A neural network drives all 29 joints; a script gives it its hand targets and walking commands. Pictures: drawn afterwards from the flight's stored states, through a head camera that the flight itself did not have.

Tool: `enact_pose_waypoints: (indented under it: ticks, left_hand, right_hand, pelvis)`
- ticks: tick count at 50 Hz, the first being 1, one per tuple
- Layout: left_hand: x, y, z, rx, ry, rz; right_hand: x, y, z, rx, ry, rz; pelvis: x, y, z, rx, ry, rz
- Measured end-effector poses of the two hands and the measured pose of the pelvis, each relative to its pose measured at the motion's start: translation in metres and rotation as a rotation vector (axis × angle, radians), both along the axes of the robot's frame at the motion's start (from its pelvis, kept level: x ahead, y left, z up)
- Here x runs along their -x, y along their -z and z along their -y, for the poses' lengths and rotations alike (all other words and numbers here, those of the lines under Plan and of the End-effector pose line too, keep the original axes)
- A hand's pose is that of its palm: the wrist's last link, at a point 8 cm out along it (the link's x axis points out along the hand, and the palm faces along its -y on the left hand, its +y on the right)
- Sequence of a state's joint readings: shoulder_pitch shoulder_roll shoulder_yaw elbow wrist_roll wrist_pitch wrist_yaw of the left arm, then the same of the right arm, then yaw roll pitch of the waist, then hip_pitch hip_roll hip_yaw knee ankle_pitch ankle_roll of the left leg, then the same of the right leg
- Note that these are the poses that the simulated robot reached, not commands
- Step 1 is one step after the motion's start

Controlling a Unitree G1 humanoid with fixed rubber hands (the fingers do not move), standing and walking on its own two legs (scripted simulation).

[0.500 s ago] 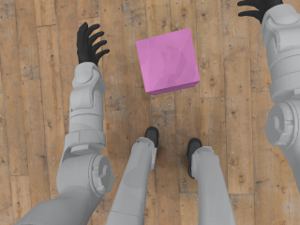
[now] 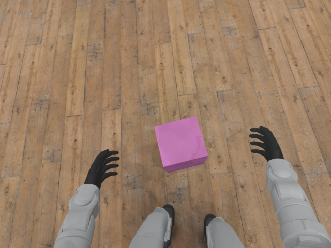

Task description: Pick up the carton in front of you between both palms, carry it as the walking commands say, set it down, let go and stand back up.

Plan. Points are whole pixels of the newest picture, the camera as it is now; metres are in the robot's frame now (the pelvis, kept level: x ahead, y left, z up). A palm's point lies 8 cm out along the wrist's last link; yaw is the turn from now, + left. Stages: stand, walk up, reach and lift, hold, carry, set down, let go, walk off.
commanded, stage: let go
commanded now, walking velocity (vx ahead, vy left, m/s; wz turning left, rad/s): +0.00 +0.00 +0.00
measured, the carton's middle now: (180, 146) +0.46 +0.05 -0.62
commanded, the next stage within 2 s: stand in 0.84 s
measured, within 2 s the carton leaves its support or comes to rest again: neither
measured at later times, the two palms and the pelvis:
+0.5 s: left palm (93, 200) +0.19 +0.21 -0.03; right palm (321, 214) +0.21 -0.25 -0.03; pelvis +0.04 -0.02 +0.03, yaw +2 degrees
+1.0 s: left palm (78, 217) +0.15 +0.26 -0.06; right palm (322, 242) +0.15 -0.26 -0.06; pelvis +0.04 -0.01 +0.02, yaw +4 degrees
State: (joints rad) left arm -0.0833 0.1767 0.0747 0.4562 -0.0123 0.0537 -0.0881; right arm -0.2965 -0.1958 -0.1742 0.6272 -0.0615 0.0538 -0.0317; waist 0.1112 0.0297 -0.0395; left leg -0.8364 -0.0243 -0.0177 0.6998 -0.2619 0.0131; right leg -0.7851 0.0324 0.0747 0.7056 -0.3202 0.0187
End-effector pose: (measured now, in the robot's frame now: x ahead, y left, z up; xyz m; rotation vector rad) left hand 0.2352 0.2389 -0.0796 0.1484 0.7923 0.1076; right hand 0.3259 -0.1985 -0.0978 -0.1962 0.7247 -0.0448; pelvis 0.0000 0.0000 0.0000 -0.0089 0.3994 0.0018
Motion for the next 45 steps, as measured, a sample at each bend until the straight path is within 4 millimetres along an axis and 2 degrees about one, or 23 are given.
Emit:
enact_pose_waypoints:
  ticks: [6,11,19,25,32,42,45]
  left_hand:
    - [0.035,-0.024,0.002,0.003,-0.024,-0.006]
    - [0.051,-0.037,0.007,0.007,-0.033,-0.010]
    - [0.049,-0.044,0.017,0.006,-0.008,0.002]
    - [0.043,-0.045,0.026,0.001,0.019,0.007]
    - [0.043,-0.048,0.025,-0.029,0.007,-0.005]
    - [0.054,-0.049,0.012,-0.044,-0.023,-0.022]
    - [0.059,-0.042,0.003,-0.088,-0.012,0.018]
  right_hand:
    - [0.032,-0.019,0.006,-0.003,-0.009,-0.014]
    - [0.056,-0.033,0.016,-0.005,-0.011,-0.024]
    - [0.095,-0.055,0.040,0.001,-0.005,-0.045]
    - [0.121,-0.064,0.054,-0.001,0.014,-0.063]
    - [0.133,-0.063,0.055,-0.003,0.029,-0.057]
    - [0.134,-0.061,0.040,-0.002,0.021,-0.052]
    - [0.145,-0.056,0.045,0.069,0.009,-0.081]
  pelvis:
    - [-0.017,-0.014,0.000,-0.004,-0.015,0.116]
    - [-0.028,-0.024,0.005,-0.011,-0.027,0.207]
    - [-0.038,-0.032,0.017,-0.023,-0.037,0.328]
    - [-0.038,-0.034,0.023,-0.025,-0.029,0.392]
    - [-0.034,-0.032,0.024,-0.023,-0.028,0.437]
    - [-0.025,-0.029,0.015,-0.022,-0.035,0.477]
    - [-0.027,-0.028,0.012,-0.023,-0.049,0.428]
